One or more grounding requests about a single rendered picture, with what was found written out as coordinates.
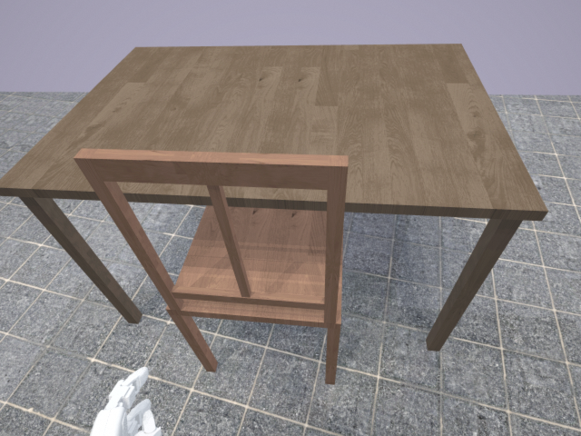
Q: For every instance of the left robot hand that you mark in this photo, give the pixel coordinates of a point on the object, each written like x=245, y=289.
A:
x=113, y=420

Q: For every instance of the table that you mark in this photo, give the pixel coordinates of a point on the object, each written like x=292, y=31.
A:
x=421, y=133

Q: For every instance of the chair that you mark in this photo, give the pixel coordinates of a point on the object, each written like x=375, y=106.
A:
x=244, y=264

